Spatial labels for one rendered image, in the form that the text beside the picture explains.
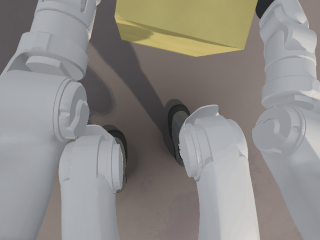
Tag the robot right upper arm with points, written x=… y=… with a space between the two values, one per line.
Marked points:
x=288 y=138

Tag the left robot forearm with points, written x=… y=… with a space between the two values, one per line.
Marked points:
x=58 y=39

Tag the robot right shin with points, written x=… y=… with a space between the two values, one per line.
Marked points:
x=212 y=110

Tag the robot left upper arm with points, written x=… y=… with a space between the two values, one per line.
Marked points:
x=39 y=114

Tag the carton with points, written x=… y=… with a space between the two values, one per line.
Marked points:
x=189 y=27

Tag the right robot forearm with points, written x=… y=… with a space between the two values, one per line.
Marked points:
x=289 y=54

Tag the robot shin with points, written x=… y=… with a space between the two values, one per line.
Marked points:
x=212 y=110
x=65 y=159

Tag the robot right hand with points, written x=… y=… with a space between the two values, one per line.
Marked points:
x=262 y=6

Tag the robot left shin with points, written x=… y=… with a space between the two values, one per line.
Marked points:
x=65 y=159

